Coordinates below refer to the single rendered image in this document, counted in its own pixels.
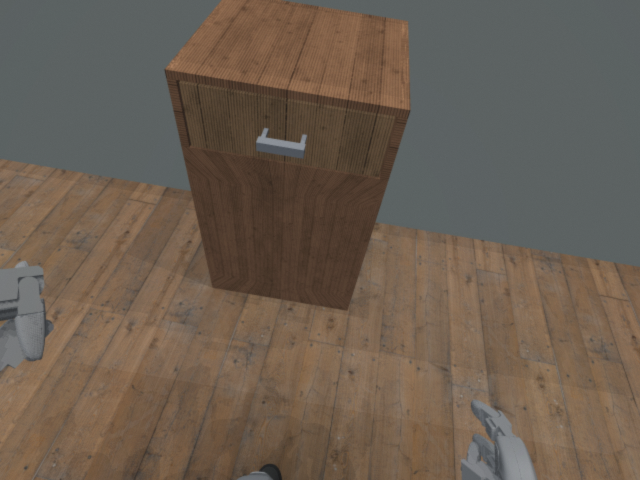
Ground left robot hand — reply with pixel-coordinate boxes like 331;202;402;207
0;261;54;372

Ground handle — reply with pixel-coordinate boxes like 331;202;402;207
256;128;307;159

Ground drawer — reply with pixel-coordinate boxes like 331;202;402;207
179;81;395;177

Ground right robot hand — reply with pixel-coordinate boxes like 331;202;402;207
461;400;538;480

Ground cabinet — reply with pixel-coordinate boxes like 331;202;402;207
164;0;410;311

